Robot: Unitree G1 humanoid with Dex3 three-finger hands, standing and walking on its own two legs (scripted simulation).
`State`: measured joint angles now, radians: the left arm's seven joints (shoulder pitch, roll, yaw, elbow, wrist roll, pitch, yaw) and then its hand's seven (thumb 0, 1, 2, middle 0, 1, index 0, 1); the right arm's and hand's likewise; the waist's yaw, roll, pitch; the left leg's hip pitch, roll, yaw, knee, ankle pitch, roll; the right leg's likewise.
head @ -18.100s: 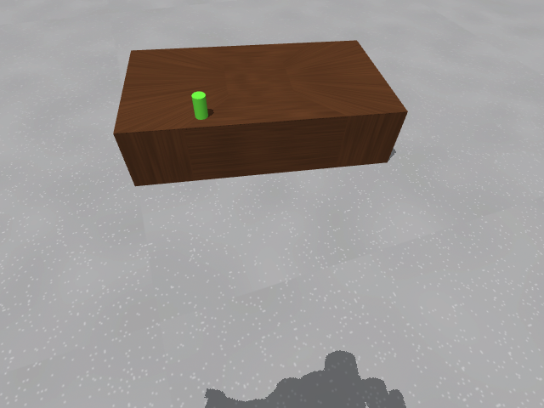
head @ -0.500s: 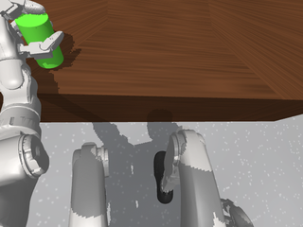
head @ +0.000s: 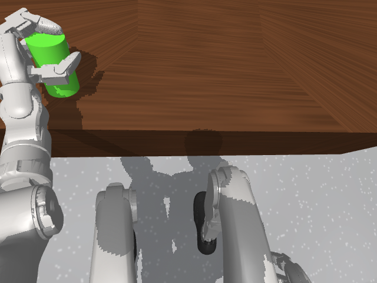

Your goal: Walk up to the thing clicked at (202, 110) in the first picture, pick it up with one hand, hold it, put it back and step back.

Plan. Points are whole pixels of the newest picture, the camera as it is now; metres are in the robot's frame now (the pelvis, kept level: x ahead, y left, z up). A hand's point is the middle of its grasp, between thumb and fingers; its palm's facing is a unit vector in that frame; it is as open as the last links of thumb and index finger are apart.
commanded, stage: settle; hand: left
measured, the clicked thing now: (55, 65) +0.53 +0.19 -0.04
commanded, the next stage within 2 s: lift in 0.94 s
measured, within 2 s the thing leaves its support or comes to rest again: neither
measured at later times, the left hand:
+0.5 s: hand (49, 31) +0.54 +0.17 +0.04, palm faces +0.16 -0.99 -0.06, open 7.0 cm
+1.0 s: hand (51, 33) +0.52 +0.16 +0.07, palm faces +0.16 -0.99 -0.06, open 7.0 cm
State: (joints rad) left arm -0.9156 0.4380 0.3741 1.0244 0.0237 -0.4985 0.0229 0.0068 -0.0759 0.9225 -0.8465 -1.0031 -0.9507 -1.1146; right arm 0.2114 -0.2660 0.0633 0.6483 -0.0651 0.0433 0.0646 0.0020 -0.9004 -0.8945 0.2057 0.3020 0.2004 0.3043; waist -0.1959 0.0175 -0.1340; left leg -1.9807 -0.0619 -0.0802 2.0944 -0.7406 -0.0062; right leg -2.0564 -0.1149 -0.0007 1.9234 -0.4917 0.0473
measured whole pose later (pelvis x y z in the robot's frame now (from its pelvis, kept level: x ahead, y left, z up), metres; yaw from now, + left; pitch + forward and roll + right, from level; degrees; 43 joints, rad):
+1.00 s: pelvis +0.03 -0.01 +0.09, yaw +1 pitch +35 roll -3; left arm -0.76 0.34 0.33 0.99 -0.03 -0.56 0.04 0.03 -0.10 1.04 -0.82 -1.05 -0.97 -1.17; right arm 0.19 -0.26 0.02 0.66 -0.06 0.00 0.04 0.00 -0.89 -0.90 0.20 0.30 0.20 0.30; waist -0.16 0.01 -0.17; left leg -1.69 -0.03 -0.07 1.81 -0.73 -0.02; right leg -1.78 -0.10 -0.02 1.68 -0.51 0.03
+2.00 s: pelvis +0.06 -0.01 +0.23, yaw +0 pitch +19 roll -2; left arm -0.33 0.20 0.12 0.60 -0.10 -0.41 0.07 0.04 -0.09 1.05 -0.81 -1.09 -1.01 -1.21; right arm 0.22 -0.22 0.00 0.69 0.00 -0.01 -0.01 0.01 -0.89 -0.89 0.20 0.30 0.20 0.30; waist -0.05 0.00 -0.13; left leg -0.97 0.01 -0.06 1.24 -0.59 -0.02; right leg -1.06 -0.07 -0.04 1.14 -0.41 0.03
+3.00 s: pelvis +0.09 -0.02 +0.30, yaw +0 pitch +8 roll -1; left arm -0.20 0.17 0.11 0.51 -0.13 -0.37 0.04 0.04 -0.10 1.05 -0.81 -1.08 -1.01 -1.21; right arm 0.22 -0.21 -0.01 0.67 -0.01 0.00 -0.03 0.01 -0.90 -0.89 0.20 0.30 0.20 0.30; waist -0.03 0.00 -0.04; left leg -0.53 0.03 -0.04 0.87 -0.48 -0.03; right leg -0.63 -0.04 -0.04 0.82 -0.32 0.02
